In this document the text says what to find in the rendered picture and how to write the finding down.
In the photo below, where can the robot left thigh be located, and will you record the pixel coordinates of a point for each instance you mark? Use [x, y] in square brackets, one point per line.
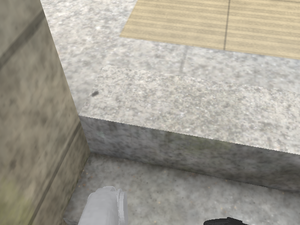
[106, 206]

